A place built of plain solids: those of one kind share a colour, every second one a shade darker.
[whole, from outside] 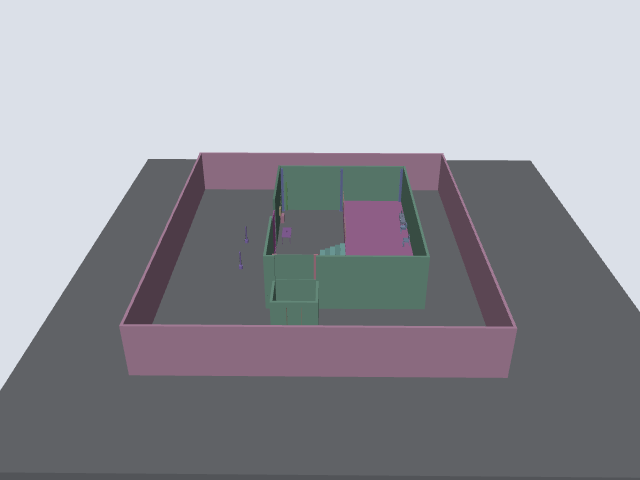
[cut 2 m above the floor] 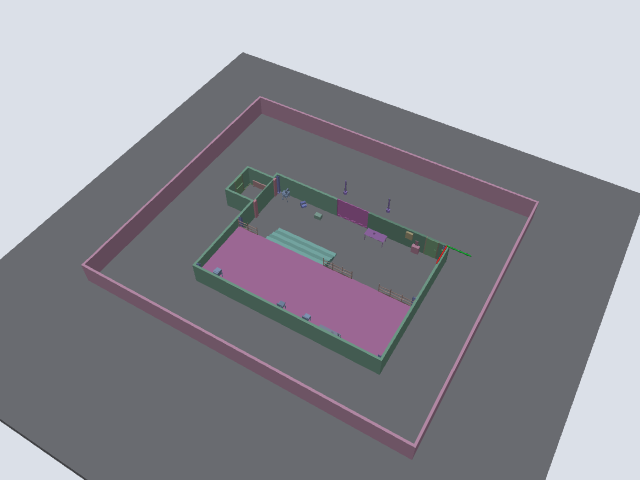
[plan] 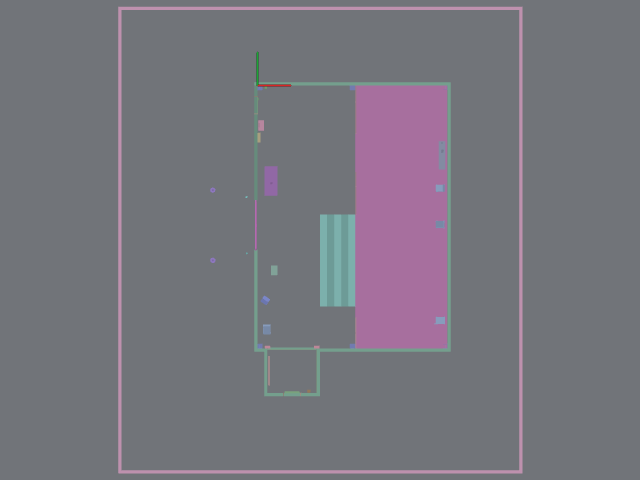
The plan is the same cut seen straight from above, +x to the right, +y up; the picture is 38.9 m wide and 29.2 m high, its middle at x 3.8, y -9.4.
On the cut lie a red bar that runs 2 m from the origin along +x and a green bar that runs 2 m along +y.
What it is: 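A works' assembly hall with a stage; one tall room on two levels; a low floor behind the doors and a raised floor 1.02 m over it, whose front bears 2 heads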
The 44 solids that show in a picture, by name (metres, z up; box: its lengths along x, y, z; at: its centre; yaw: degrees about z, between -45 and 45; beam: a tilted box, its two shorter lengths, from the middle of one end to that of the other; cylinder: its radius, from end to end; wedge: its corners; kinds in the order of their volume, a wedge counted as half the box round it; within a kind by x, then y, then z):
{
 "raised_floor_bank_1": {"box": [5.6, 16.0, 1.07], "at": [8.75, -8.0, 0.48]},
 "yard_bound_1": {"box": [0.2, 28.39, 4.07], "at": [-8.38, -9.41, 1.99]},
 "yard_bound_2": {"box": [24.6, 0.2, 4.07], "at": [3.82, -23.51, 1.99]},
 "yard_bound_3": {"box": [24.6, 0.2, 4.07], "at": [3.82, 4.69, 1.99]},
 "yard_bound_4": {"box": [0.2, 28.39, 4.07], "at": [16.02, -9.41, 1.99]},
 "wall_1": {"box": [0.2, 6.21, 4.65], "at": [-0.1, -13.1, 2.27]},
 "wall_2": {"box": [0.2, 7.21, 4.65], "at": [-0.1, -3.4, 2.27]},
 "wall_3": {"box": [0.8, 0.2, 4.65], "at": [0.2, -16.1, 2.27]},
 "wall_4": {"box": [0.2, 2.9, 2.55], "at": [0.5, -17.45, 1.23]},
 "wall_5": {"box": [3.4, 0.2, 2.55], "at": [2.1, -18.8, 1.23]},
 "wall_6": {"box": [3.0, 0.06, 2.55], "at": [2.1, -16.03, 1.23]},
 "wall_7": {"box": [3.12, 0.06, 4.65], "at": [2.1, -15.97, 2.27]},
 "wall_8": {"box": [0.2, 2.9, 2.55], "at": [3.7, -17.45, 1.23]},
 "wall_9": {"box": [11.95, 0.2, 4.65], "at": [5.78, 0.1, 2.27]},
 "wall_10": {"box": [8.15, 0.2, 4.65], "at": [7.67, -16.1, 2.27]},
 "wall_11": {"box": [0.2, 16.4, 4.65], "at": [11.65, -8.0, 2.27]},
 "door_landing_1": {"box": [0.45, 5.6, 0.22], "at": [4.03, -10.65, 0.06]},
 "door_landing_2": {"box": [0.45, 5.6, 0.39], "at": [4.46, -10.65, 0.14]},
 "door_landing_3": {"box": [0.45, 5.6, 0.56], "at": [4.88, -10.65, 0.23]},
 "door_landing_4": {"box": [0.45, 5.6, 0.73], "at": [5.32, -10.65, 0.32]},
 "door_landing_5": {"box": [0.45, 5.6, 0.9], "at": [5.75, -10.65, 0.4]},
 "roller_shutter_1": {"box": [0.06, 2.86, 3.65], "at": [-0.12, -8.5, 1.77]},
 "roller_shutter_2": {"box": [0.1, 2.85, 0.1], "at": [-0.1, -8.5, 0.0]},
 "pier_1": {"box": [0.34, 0.17, 4.65], "at": [0.6, -15.91, 2.27]},
 "pier_2": {"box": [0.34, 0.17, 4.65], "at": [3.6, -15.91, 2.27]},
 "door_leaf_1": {"box": [0.044, 1.0, 2.15], "at": [0.0, -1.2, 1.02]},
 "door_leaf_2": {"box": [1.0, 0.044, 2.15], "at": [2.1, -18.7, 1.02]},
 "fire_extinguisher_1": {"box": [0.34, 0.64, 0.79], "at": [0.22, -2.43, 0.34]},
 "radiator_1": {"box": [0.1, 1.8, 0.66], "at": [0.69, -17.35, 0.44]},
 "carton_1": {"box": [0.4, 0.6, 0.45], "at": [1.01, -11.24, 0.17]},
 "chair_stack_1": {"box": [0.41, 0.43, 0.037], "at": [0.56, -14.94, 0.81], "yaw": -0.1},
 "chair_stack_2": {"box": [0.43, 0.41, 0.04], "at": [11.06, -8.45, 1.63], "yaw": 0.2},
 "chair_stack_3": {"box": [0.43, 0.41, 0.04], "at": [11.06, -6.25, 1.63], "yaw": 0.2},
 "chair_stack_4": {"box": [0.55, 0.43, 0.28], "at": [11.12, -14.29, 1.73]},
 "downpipe_1": {"box": [0.14, 0.2, 3.05], "at": [0.51, -0.1, 1.49]},
 "distribution_board_1": {"box": [0.18, 0.6, 0.7], "at": [0.09, -3.17, 1.5]},
 "bench_things_1": {"box": [0.4, 1.71, 0.07], "at": [11.23, -4.25, 1.44]},
 "mess_table_1": {"box": [0.8, 1.8, 0.029], "at": [0.82, -5.81, 0.73]},
 "steel_column_1": {"box": [0.22, 0.014, 4.45], "at": [0.14, -0.22, 2.17]},
 "steel_column_2": {"box": [0.22, 0.014, 4.45], "at": [5.78, -0.22, 2.17]},
 "steel_column_3": {"box": [0.22, 0.014, 4.45], "at": [11.41, -0.22, 2.17]},
 "deck_rail_1": {"box": [0.05, 2.6, 0.05], "at": [5.98, -6.55, 1.73]},
 "deck_rail_2": {"box": [0.05, 2.95, 0.05], "at": [5.98, -1.48, 1.73]},
 "low_rail_1": {"box": [0.014, 2.64, 0.15], "at": [0.61, -17.38, 0.03]}
}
